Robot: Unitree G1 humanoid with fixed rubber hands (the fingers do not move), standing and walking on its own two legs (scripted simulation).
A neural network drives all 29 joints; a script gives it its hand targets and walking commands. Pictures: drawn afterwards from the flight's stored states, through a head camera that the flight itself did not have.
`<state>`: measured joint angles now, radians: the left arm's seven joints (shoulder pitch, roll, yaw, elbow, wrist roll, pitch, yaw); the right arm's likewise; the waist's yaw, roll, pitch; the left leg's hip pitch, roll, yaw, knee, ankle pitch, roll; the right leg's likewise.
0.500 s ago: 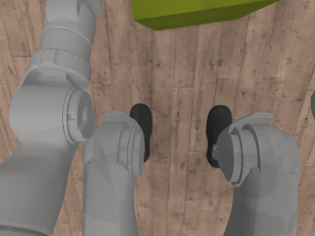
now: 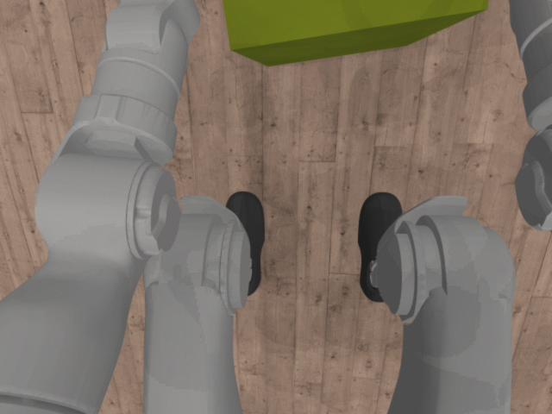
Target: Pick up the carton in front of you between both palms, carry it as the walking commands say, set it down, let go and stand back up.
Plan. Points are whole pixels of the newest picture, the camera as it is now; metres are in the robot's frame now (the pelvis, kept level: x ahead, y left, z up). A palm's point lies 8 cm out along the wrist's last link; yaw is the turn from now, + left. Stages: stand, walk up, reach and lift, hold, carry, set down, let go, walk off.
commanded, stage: reach and lift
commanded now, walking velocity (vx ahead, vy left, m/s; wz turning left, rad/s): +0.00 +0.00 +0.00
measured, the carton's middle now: out of the picture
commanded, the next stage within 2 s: none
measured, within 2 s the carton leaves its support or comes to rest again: leaves its support in 0.38 s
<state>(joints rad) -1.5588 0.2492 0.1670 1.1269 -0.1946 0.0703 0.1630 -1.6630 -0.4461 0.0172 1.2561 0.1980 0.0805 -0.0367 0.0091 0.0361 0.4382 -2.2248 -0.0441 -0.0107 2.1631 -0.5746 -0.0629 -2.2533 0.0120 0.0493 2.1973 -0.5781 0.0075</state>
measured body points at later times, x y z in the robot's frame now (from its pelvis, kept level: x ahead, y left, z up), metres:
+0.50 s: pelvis +0.01 +0.00 +0.00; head +0.36 -0.04 +0.27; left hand +0.57 +0.11 -0.13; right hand +0.57 -0.19 -0.14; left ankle +0.12 +0.14 -0.34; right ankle +0.11 -0.12 -0.34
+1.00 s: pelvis -0.01 +0.01 +0.12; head +0.27 -0.02 +0.47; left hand +0.52 +0.12 +0.05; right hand +0.51 -0.19 +0.05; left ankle +0.12 +0.14 -0.34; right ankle +0.11 -0.12 -0.34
